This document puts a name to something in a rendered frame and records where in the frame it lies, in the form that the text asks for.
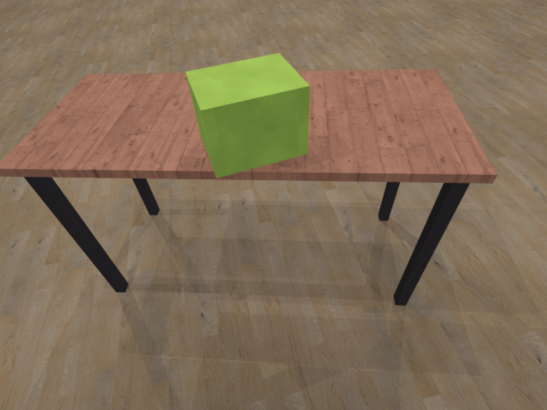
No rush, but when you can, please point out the carton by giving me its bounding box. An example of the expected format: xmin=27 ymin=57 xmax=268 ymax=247
xmin=185 ymin=53 xmax=310 ymax=178

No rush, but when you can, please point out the table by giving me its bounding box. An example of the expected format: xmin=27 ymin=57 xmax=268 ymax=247
xmin=0 ymin=69 xmax=497 ymax=306

